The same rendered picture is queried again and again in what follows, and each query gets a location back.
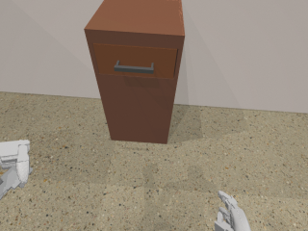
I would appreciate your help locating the cabinet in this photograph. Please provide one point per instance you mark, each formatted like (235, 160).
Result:
(137, 108)

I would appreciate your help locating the handle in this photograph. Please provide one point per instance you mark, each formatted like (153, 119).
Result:
(134, 69)

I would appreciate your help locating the left robot hand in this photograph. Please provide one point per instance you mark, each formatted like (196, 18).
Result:
(14, 157)

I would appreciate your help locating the right robot hand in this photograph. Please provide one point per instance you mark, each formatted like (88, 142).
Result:
(236, 219)

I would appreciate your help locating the drawer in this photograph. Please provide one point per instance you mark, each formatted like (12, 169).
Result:
(163, 59)

